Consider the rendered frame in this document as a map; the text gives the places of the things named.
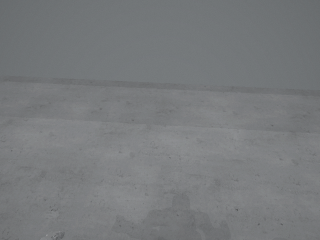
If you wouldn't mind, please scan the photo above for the left robot hand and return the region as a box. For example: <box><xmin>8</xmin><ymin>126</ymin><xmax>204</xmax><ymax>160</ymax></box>
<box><xmin>40</xmin><ymin>230</ymin><xmax>65</xmax><ymax>240</ymax></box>

